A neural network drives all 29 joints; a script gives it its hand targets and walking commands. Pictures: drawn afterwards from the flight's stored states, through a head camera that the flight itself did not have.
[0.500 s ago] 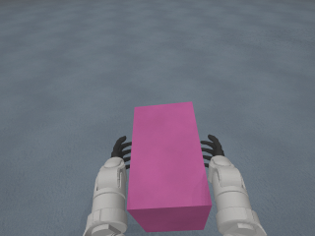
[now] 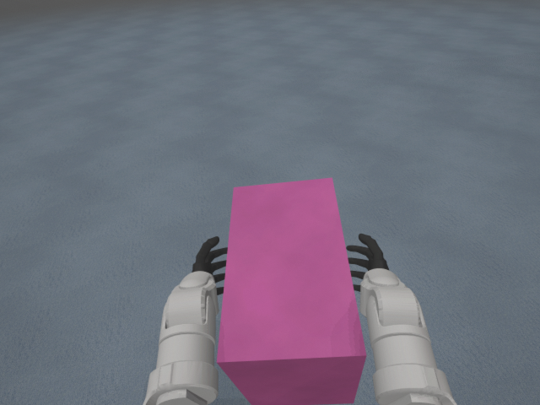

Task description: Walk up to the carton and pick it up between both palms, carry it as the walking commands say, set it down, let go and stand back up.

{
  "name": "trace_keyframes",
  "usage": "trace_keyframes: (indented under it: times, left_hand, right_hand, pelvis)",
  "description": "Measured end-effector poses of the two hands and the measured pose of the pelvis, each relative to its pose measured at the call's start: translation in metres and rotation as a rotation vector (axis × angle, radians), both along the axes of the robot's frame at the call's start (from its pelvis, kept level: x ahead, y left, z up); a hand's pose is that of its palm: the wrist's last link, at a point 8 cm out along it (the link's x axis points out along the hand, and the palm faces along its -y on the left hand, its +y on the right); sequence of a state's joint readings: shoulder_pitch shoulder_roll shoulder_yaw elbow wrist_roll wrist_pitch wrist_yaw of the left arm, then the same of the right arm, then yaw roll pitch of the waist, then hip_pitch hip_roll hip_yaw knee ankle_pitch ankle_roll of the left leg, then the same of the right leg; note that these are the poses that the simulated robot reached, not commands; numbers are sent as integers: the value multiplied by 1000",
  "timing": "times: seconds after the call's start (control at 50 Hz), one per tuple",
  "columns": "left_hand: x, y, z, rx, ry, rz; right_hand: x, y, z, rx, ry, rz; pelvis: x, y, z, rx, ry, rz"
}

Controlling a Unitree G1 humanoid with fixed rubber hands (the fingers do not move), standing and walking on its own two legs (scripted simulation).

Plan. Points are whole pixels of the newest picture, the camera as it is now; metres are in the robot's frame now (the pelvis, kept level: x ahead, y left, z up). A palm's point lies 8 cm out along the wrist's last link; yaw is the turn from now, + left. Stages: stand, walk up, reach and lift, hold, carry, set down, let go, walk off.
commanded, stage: reach and lift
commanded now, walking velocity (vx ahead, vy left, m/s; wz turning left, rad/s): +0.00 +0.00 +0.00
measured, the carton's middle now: (292, 293) +0.35 +0.00 -0.01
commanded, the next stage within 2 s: hold in 0.98 s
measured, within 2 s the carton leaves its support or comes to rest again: neither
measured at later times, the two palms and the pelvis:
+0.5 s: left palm (206, 268) +0.34 +0.14 +0.07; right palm (373, 276) +0.34 -0.13 +0.06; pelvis +0.02 +0.01 +0.00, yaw +0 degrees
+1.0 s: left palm (196, 300) +0.29 +0.14 +0.07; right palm (375, 310) +0.28 -0.12 +0.05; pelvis -0.01 +0.00 +0.00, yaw +0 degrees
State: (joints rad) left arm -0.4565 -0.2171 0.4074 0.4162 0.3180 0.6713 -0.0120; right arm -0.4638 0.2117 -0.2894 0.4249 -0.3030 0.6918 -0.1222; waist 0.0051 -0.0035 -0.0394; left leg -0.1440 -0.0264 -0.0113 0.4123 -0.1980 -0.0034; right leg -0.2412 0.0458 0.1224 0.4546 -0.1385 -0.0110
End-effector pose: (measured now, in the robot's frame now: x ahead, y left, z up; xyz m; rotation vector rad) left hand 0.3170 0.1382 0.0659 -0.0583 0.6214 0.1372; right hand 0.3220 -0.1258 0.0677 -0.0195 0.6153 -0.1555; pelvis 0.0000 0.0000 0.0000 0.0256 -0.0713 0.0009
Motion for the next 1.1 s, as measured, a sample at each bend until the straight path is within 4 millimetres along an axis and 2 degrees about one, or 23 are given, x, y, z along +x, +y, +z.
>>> trace_keyframes:
  times: [0.06,0.2,0.28,0.42,0.52,0.6,0.66,0.72,0.8,0.86,0.92,1.04,1.1]
  left_hand:
    - [-5,6,3,4,-3,1]
    - [-9,12,0,22,37,0]
    - [1,7,2,27,27,-10]
    - [18,1,12,33,-6,-12]
    - [21,-1,3,44,29,-16]
    - [16,-1,-15,43,84,-28]
    - [10,-2,-22,55,100,-47]
    - [8,-3,-15,51,62,-51]
    - [5,-3,7,61,-12,-52]
    - [-4,-1,17,78,-32,-51]
    - [-16,3,17,105,-8,-50]
    - [-37,6,-9,93,84,-48]
    - [-36,3,-9,79,52,-48]
  right_hand:
    - [-6,6,2,-4,0,5]
    - [-15,12,-17,13,61,15]
    - [-10,8,-18,10,56,12]
    - [8,2,-7,19,29,6]
    - [15,-1,-12,32,65,0]
    - [9,-2,-25,34,114,0]
    - [5,-3,-28,1,128,20]
    - [4,-3,-16,-22,83,26]
    - [1,-4,6,-25,5,21]
    - [-8,-2,13,-23,-15,27]
    - [-20,1,4,-4,20,47]
    - [-45,5,-30,15,137,58]
    - [-44,3,-26,2,110,35]
  pelvis:
    - [-3,5,-1,-6,-18,0]
    - [-10,11,-2,-14,-40,1]
    - [-10,10,-3,-14,-42,2]
    - [7,7,-1,-10,-19,2]
    - [18,5,2,-7,-2,3]
    - [21,3,4,-4,9,3]
    - [20,2,5,-4,13,4]
    - [18,2,5,-3,11,4]
    - [15,3,4,-5,1,4]
    - [9,4,4,-5,-23,3]
    - [2,4,3,-6,-46,3]
    - [-18,5,-1,-8,-91,4]
    - [-27,5,-3,-8,-111,4]
